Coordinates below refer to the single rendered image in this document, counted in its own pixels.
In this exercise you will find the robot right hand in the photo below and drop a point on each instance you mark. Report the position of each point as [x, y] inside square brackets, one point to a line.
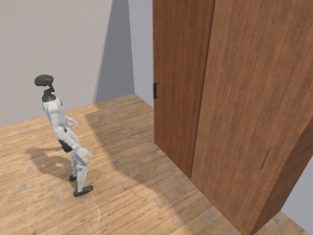
[82, 153]

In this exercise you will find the robot right upper arm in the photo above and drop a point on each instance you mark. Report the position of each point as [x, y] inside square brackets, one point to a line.
[54, 113]

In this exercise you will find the right robot shin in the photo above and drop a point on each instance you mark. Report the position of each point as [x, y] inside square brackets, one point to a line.
[81, 175]

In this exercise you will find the handle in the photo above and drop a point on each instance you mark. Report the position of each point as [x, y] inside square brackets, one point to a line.
[263, 158]
[155, 90]

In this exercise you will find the robot left hand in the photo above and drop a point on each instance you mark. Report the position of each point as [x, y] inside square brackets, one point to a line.
[69, 122]

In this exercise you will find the robot right foot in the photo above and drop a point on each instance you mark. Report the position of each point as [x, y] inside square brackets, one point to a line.
[84, 191]

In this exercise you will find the wardrobe door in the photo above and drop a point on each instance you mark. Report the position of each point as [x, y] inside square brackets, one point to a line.
[257, 87]
[182, 31]

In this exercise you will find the robot right forearm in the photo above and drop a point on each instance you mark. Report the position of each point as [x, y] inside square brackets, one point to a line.
[64, 137]

